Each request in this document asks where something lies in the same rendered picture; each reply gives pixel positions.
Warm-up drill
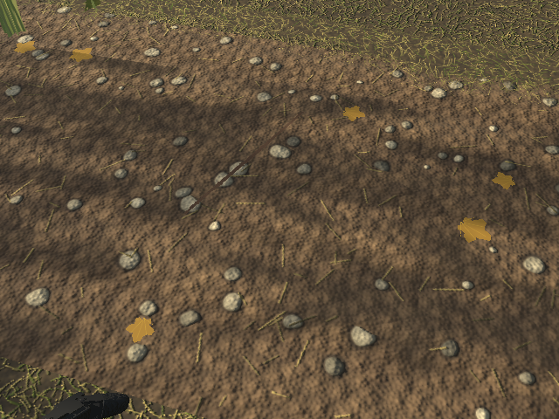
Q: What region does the left robot hand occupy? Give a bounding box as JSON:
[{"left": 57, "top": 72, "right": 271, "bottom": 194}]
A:
[{"left": 42, "top": 392, "right": 129, "bottom": 419}]

